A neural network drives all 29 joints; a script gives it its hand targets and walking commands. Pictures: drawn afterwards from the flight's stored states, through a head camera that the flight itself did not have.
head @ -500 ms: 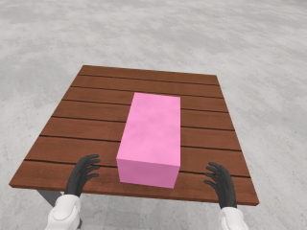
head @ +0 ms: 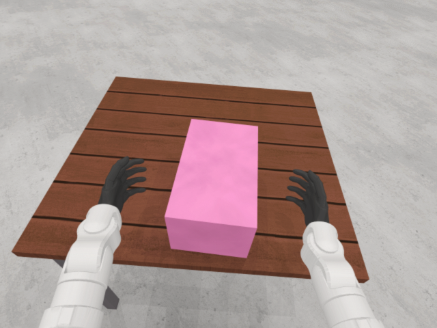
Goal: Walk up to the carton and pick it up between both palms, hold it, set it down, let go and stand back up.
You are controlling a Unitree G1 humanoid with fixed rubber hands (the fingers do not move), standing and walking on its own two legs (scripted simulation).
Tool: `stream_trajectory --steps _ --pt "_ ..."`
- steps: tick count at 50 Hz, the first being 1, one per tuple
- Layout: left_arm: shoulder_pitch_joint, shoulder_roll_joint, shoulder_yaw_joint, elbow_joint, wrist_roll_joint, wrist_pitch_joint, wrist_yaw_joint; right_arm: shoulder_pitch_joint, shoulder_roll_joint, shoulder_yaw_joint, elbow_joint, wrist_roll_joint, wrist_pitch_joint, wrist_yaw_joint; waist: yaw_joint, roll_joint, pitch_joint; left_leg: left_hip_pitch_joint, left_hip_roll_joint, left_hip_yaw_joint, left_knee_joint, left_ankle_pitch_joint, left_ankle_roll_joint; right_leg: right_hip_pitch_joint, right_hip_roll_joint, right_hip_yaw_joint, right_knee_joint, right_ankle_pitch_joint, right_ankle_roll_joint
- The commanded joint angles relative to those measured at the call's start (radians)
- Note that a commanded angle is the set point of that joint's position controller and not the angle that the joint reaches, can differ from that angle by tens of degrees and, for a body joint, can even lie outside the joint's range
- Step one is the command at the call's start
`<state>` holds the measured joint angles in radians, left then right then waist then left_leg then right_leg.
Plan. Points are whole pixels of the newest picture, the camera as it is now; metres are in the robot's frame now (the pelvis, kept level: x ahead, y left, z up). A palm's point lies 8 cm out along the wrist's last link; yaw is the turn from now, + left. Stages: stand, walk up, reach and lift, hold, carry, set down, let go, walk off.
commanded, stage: reach and lift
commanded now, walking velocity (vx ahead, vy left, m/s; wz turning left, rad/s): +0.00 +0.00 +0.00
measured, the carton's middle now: (217, 183) +0.46 +0.04 -0.05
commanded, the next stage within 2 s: none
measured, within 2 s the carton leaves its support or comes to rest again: neither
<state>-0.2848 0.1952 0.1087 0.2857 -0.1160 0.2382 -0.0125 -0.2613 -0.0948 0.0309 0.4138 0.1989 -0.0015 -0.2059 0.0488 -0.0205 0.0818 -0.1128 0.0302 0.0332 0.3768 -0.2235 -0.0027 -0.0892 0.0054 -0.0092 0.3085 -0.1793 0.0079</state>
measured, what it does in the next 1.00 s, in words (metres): stands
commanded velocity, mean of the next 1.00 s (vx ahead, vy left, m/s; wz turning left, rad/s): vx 0.00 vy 0.00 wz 0.00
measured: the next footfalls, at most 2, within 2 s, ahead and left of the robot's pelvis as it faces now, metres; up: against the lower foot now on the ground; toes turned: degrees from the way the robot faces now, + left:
none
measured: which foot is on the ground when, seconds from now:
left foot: down 0.00-1.00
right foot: down 0.00-1.00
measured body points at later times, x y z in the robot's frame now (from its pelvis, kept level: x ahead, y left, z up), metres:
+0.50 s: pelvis +0.00 +0.00 +0.00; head +0.02 +0.01 +0.45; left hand +0.41 +0.22 +0.10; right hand +0.42 -0.13 +0.09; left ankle -0.01 +0.12 -0.75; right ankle -0.01 -0.13 -0.75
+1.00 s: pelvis +0.00 +0.00 -0.01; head +0.04 +0.02 +0.44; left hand +0.42 +0.22 +0.06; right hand +0.43 -0.13 +0.06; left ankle -0.01 +0.12 -0.75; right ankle -0.01 -0.13 -0.75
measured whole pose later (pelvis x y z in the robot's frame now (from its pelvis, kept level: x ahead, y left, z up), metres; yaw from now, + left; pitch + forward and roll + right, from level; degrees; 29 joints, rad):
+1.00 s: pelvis +0.00 +0.00 -0.01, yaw +2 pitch +11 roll -1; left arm -0.91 0.26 0.09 1.34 -0.12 -0.17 0.00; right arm -0.86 -0.11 0.00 1.21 0.23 -0.11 -0.16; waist 0.00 -0.02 -0.13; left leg -0.44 0.04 0.00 0.48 -0.23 -0.01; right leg -0.40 0.01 -0.04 0.40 -0.19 0.00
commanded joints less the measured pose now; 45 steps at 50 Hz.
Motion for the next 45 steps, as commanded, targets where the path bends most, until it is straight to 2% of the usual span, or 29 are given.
stream_trajectory --steps 1,8,15,24,32,35,40,45 --pt "-0.376 0.105 0.043 -0.099 0.011 -0.007 0.002 -0.372 -0.078 -0.026 -0.089 0.007 -0.005 -0.011 -0.010 0.070 -0.342 0.056 -0.023 0.030 -0.002 0.361 -0.031 0.097 0.026 -0.004 0.005 0.203 -0.003" --pt "-0.534 0.126 0.066 0.030 0.021 0.004 -0.002 -0.540 -0.081 -0.028 -0.002 0.018 0.027 -0.026 -0.009 0.047 -0.398 0.031 -0.028 0.035 0.009 0.349 -0.025 0.094 0.031 -0.014 0.018 0.223 0.011" --pt "-0.727 0.158 0.063 0.191 0.015 -0.045 0.010 -0.723 -0.086 -0.057 0.113 0.007 0.040 -0.028 -0.021 0.054 -0.487 0.005 -0.031 0.031 0.027 0.331 -0.027 0.060 0.033 -0.022 0.030 0.216 0.014" --pt "-0.884 0.179 0.040 0.382 0.013 -0.108 0.027 -0.875 -0.109 -0.077 0.301 0.012 0.038 -0.025 -0.044 0.081 -0.595 0.018 -0.032 0.017 0.070 0.443 -0.051 0.039 0.044 -0.035 0.043 0.310 0.011" --pt "-1.019 0.204 0.015 0.565 -0.004 -0.143 0.035 -1.013 -0.142 -0.075 0.433 0.037 0.045 -0.011 -0.041 0.075 -0.613 -0.007 -0.032 0.017 0.074 0.477 -0.058 0.013 0.045 -0.040 0.046 0.334 0.012" --pt "-1.054 0.203 -0.001 0.626 -0.013 -0.172 0.039 -1.039 -0.147 -0.074 0.472 0.041 0.038 -0.002 -0.043 0.080 -0.640 -0.011 -0.029 0.017 0.080 0.496 -0.063 -0.002 0.045 -0.041 0.052 0.345 0.008" --pt "-1.026 0.197 -0.003 0.787 -0.007 -0.251 0.025 -1.012 -0.128 -0.051 0.573 0.039 0.000 0.016 -0.040 0.054 -0.628 -0.055 -0.031 0.016 0.091 0.508 -0.055 -0.012 0.036 -0.032 0.064 0.352 0.005" --pt "-0.985 0.187 0.003 0.907 0.005 -0.399 0.004 -0.957 -0.111 -0.034 0.657 0.032 -0.109 0.043 -0.032 0.051 -0.630 -0.126 -0.030 0.015 0.114 0.514 -0.056 -0.059 0.027 -0.027 0.090 0.323 -0.003"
